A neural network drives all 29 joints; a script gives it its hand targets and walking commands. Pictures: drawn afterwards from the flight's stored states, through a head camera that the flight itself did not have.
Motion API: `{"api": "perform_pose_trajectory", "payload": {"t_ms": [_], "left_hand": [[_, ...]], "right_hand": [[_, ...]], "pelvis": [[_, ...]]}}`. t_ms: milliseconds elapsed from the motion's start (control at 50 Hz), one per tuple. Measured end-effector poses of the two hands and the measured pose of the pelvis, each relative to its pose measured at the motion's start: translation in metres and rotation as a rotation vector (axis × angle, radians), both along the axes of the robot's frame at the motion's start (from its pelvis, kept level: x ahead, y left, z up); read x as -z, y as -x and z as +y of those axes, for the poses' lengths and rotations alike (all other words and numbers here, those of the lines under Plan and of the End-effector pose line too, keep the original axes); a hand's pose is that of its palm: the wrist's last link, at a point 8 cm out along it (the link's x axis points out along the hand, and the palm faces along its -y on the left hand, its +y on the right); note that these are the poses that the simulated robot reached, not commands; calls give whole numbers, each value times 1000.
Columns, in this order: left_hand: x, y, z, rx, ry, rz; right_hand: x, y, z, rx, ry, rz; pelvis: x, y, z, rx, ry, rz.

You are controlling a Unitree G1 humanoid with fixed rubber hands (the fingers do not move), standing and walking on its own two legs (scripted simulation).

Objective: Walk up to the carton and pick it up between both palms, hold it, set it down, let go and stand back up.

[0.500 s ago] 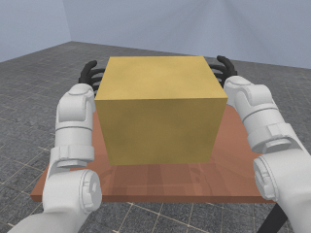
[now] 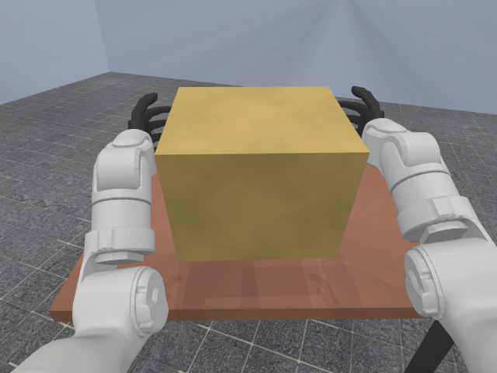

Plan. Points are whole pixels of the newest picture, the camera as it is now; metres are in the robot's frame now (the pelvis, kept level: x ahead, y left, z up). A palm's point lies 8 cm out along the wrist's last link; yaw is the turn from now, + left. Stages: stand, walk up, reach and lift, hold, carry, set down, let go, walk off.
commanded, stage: hold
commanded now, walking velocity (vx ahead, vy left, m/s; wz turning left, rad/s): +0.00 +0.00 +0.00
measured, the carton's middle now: (256, 170) +0.37 +0.00 +0.22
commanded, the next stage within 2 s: none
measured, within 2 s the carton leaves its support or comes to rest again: neither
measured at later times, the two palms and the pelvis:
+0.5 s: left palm (144, 151) +0.38 +0.17 +0.26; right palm (362, 143) +0.38 -0.17 +0.27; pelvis +0.01 +0.00 +0.00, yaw +1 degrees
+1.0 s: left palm (136, 136) +0.38 +0.18 +0.28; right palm (360, 125) +0.38 -0.17 +0.30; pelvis +0.00 +0.00 +0.00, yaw +1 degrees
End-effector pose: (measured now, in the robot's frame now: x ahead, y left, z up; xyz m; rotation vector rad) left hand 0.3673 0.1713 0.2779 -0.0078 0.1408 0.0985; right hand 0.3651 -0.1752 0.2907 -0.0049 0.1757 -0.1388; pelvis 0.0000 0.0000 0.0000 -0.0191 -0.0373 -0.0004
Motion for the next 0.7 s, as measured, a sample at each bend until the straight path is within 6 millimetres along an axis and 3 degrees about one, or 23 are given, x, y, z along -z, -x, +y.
{"api": "perform_pose_trajectory", "payload": {"t_ms": [160,300,520,700], "left_hand": [[-4,-9,6,-6,-9,6],[9,-15,12,-11,-12,22],[22,-8,1,0,-21,10],[9,1,1,-4,-1,-9]], "right_hand": [[-9,-13,7,-9,26,4],[4,-20,12,-18,30,21],[24,-9,1,-2,-7,11],[16,1,0,-6,-3,-4]], "pelvis": [[-1,0,-1,0,-2,23],[-1,-9,-1,-14,2,17],[0,-14,3,-15,7,-22],[0,-3,2,-1,3,-23]]}}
